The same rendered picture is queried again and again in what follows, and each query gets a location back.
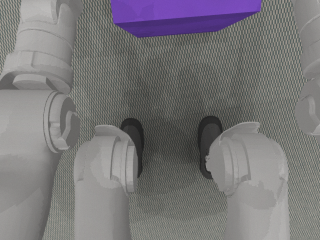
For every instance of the left robot foot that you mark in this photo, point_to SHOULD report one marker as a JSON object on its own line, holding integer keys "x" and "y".
{"x": 134, "y": 129}

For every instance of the right robot upper arm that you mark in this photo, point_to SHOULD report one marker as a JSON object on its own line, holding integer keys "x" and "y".
{"x": 307, "y": 109}

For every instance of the carton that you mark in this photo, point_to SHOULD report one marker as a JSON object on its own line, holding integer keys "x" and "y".
{"x": 152, "y": 18}

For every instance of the left robot upper arm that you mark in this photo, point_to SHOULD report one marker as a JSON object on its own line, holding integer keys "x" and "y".
{"x": 36, "y": 127}

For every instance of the left robot thigh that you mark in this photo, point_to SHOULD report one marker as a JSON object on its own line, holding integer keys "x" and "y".
{"x": 102, "y": 195}

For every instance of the robot right forearm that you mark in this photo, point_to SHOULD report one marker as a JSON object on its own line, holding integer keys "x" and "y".
{"x": 306, "y": 14}

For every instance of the robot left forearm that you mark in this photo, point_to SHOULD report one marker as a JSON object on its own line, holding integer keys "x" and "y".
{"x": 44, "y": 47}

